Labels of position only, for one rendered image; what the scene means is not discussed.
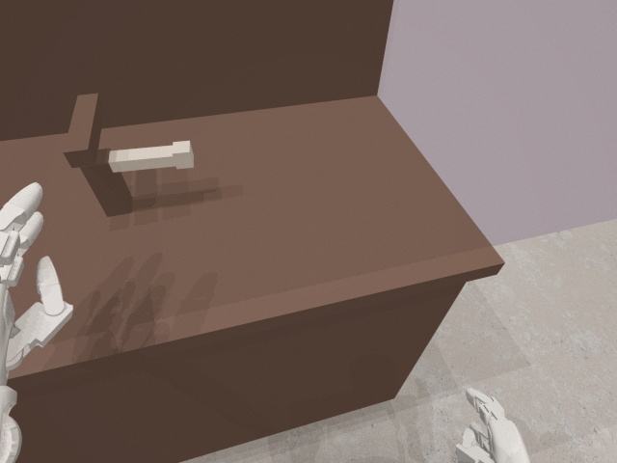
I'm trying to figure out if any robot left forearm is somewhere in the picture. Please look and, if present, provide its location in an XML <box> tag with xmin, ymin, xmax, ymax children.
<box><xmin>0</xmin><ymin>386</ymin><xmax>22</xmax><ymax>463</ymax></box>

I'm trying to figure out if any counter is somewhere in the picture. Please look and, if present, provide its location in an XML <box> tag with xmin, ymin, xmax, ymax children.
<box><xmin>0</xmin><ymin>0</ymin><xmax>505</xmax><ymax>463</ymax></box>

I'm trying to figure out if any right robot hand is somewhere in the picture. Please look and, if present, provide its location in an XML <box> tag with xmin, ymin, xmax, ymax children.
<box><xmin>456</xmin><ymin>388</ymin><xmax>530</xmax><ymax>463</ymax></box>

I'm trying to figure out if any tap lever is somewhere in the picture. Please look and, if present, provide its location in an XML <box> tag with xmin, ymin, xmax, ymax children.
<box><xmin>108</xmin><ymin>141</ymin><xmax>194</xmax><ymax>173</ymax></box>

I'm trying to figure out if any left robot hand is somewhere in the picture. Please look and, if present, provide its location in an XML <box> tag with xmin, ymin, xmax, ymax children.
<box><xmin>0</xmin><ymin>182</ymin><xmax>73</xmax><ymax>386</ymax></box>

